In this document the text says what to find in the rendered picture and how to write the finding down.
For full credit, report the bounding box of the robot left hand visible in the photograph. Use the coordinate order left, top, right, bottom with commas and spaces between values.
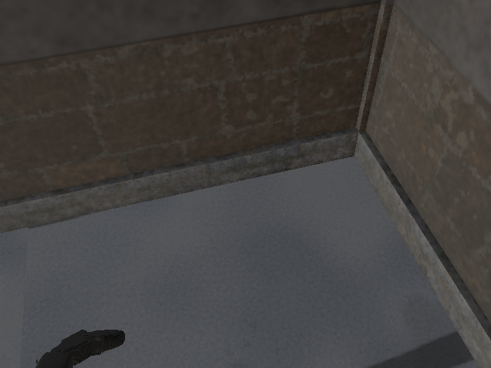
35, 330, 125, 368

